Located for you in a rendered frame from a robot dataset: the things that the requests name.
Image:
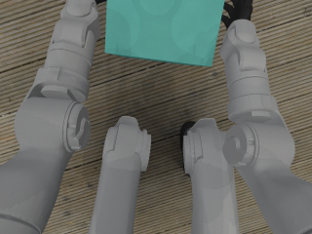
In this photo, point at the right robot hand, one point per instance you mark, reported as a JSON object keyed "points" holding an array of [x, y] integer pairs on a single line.
{"points": [[241, 10]]}

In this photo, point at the robot right forearm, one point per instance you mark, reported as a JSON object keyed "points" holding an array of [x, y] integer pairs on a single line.
{"points": [[246, 75]]}

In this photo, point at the left robot upper arm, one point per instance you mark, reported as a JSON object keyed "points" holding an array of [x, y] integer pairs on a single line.
{"points": [[49, 131]]}

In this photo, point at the left robot thigh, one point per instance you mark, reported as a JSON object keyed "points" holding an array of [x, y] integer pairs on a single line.
{"points": [[116, 200]]}

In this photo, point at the carton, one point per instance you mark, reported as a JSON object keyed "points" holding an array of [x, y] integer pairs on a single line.
{"points": [[173, 31]]}

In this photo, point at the robot left forearm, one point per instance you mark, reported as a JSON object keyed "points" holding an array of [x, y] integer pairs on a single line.
{"points": [[70, 55]]}

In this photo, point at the robot right foot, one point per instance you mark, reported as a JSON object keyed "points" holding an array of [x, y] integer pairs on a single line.
{"points": [[183, 132]]}

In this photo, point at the right robot upper arm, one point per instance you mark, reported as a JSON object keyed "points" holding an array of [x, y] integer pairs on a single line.
{"points": [[262, 154]]}

